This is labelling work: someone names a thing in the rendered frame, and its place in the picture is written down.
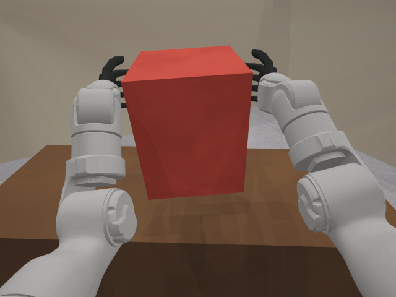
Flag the pedestal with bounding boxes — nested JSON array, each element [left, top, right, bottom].
[[0, 145, 396, 297]]

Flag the carton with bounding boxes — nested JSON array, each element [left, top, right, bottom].
[[121, 46, 253, 200]]

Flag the left robot hand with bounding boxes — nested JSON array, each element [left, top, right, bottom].
[[99, 56, 128, 108]]

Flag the robot left forearm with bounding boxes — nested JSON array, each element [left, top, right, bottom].
[[56, 80, 126, 236]]

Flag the robot left upper arm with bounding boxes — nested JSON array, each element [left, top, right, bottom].
[[0, 188, 137, 297]]

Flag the right robot hand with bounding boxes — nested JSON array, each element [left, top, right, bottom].
[[245, 49, 277, 102]]

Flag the robot right upper arm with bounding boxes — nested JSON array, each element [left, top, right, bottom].
[[297, 163, 396, 297]]

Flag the robot right forearm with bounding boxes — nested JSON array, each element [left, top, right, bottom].
[[257, 72, 387, 213]]

